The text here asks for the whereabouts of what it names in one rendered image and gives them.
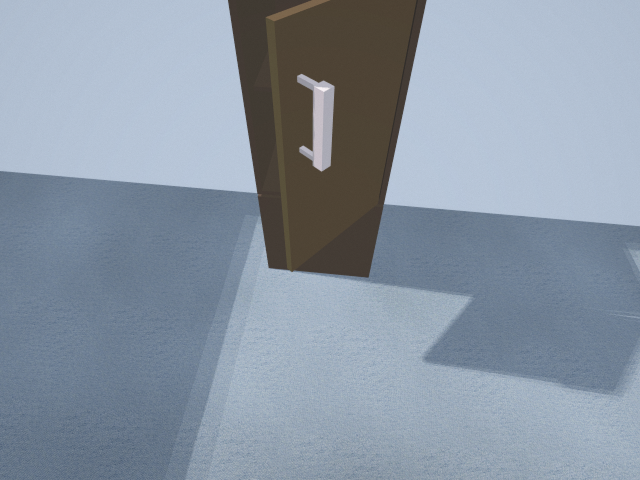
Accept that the cupboard door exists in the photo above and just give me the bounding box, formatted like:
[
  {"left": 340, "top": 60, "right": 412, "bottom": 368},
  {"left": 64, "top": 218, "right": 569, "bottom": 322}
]
[{"left": 265, "top": 0, "right": 417, "bottom": 272}]

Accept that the handle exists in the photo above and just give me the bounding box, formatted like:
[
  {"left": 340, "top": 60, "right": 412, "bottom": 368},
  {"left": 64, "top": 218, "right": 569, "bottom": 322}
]
[{"left": 297, "top": 74, "right": 335, "bottom": 172}]

